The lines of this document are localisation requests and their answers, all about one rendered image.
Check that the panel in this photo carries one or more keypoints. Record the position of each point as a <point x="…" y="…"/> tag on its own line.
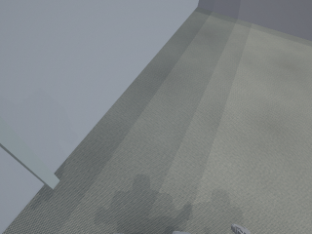
<point x="18" y="149"/>

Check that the robot right hand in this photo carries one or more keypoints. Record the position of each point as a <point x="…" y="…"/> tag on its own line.
<point x="239" y="229"/>

